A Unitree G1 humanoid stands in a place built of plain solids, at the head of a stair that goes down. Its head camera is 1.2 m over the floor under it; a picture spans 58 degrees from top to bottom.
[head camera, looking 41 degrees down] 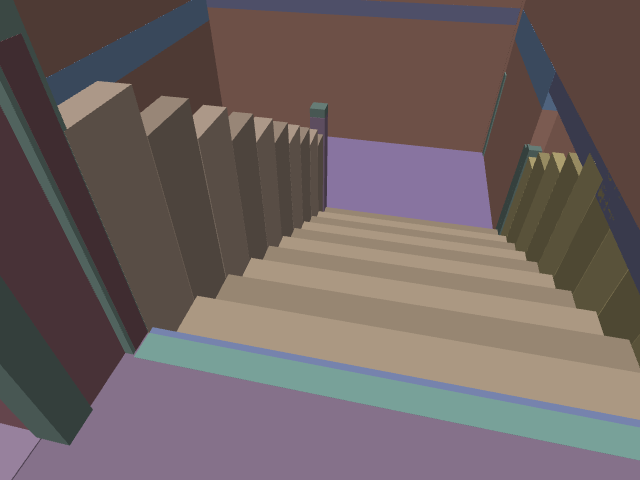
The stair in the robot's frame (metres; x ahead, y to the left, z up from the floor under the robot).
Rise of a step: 0.16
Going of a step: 0.29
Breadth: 1.80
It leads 12 degrees to the right of straight ahead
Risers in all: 11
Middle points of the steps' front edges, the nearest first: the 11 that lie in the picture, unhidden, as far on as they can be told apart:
0.73 -0.30 0.00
1.02 -0.37 -0.16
1.30 -0.43 -0.32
1.58 -0.49 -0.48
1.87 -0.55 -0.64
2.15 -0.62 -0.79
2.43 -0.68 -0.95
2.72 -0.74 -1.11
3.00 -0.80 -1.27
3.28 -0.87 -1.43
3.57 -0.93 -1.59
